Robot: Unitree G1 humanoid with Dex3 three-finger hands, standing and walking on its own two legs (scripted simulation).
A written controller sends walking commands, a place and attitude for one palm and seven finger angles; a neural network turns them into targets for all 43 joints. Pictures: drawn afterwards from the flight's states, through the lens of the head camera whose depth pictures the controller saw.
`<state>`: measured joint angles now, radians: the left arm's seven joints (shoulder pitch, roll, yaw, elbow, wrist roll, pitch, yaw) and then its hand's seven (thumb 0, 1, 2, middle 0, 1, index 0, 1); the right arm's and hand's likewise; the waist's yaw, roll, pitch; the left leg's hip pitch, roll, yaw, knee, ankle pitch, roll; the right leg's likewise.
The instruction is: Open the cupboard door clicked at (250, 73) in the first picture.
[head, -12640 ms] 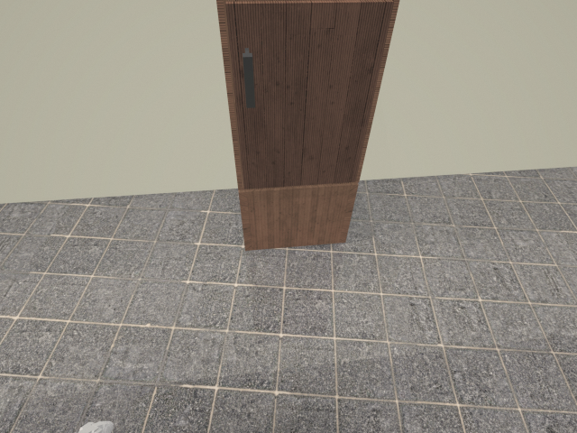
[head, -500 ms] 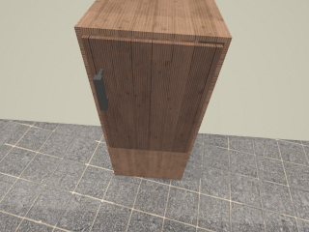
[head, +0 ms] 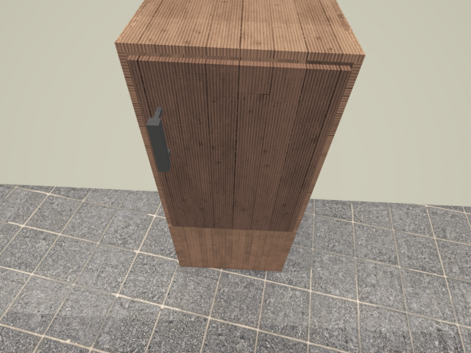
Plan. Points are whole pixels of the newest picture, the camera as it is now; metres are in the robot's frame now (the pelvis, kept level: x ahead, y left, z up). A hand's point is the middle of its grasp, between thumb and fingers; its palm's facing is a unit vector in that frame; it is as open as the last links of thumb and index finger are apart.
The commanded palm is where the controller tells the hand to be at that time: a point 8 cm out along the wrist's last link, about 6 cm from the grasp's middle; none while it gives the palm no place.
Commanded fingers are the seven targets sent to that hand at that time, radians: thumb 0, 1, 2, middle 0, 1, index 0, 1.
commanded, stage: come to a stop and stand still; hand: left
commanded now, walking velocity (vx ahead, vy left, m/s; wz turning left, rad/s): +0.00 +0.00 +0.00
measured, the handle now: (161, 140) +0.52 +0.21 +0.04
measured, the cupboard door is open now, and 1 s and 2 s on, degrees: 0 0 0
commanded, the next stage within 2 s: look again from close up in 0.36 s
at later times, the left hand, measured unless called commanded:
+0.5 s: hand out of the picture +0.00 +0.16 -0.18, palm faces +0.03 -0.98 -0.17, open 7.4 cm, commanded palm none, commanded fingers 0.00 0.90 0.90 -0.20 -0.30 -0.20 -0.30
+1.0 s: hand out of the picture +0.03 +0.22 -0.16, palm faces +0.04 -0.96 -0.27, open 7.4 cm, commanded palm none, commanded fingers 0.00 0.90 0.90 -0.20 -0.30 -0.20 -0.30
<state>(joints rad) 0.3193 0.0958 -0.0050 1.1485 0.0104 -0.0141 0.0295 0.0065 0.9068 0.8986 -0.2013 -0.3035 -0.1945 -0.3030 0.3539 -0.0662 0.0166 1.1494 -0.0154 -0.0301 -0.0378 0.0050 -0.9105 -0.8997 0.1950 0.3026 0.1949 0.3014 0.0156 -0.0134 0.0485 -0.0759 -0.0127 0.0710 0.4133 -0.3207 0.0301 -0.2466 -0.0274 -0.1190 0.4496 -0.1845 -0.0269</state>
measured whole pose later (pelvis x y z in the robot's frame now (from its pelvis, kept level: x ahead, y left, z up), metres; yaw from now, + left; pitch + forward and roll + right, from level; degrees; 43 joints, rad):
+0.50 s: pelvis +0.01 -0.01 +0.00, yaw +1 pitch -1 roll +0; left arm 0.29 0.15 0.00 1.11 0.02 -0.02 0.03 0.01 0.92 0.90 -0.20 -0.30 -0.19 -0.30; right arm 0.31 -0.10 0.01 1.12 -0.02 -0.02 -0.03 0.01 -0.91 -0.90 0.19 0.30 0.19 0.30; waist 0.00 -0.02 0.06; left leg -0.06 -0.01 0.06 0.42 -0.33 0.02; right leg -0.24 -0.03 -0.13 0.48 -0.22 -0.03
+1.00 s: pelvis -0.04 +0.00 +0.00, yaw +1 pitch -4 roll +0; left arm 0.23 0.27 0.01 1.02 0.02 -0.01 0.02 0.01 0.90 0.90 -0.20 -0.30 -0.20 -0.30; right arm 0.26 -0.25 -0.01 1.03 -0.03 -0.01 0.00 0.01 -0.91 -0.90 0.20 0.30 0.20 0.30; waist 0.00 -0.01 -0.01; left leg -0.11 -0.02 0.06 0.45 -0.29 0.04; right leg -0.24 -0.04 -0.13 0.42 -0.12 -0.03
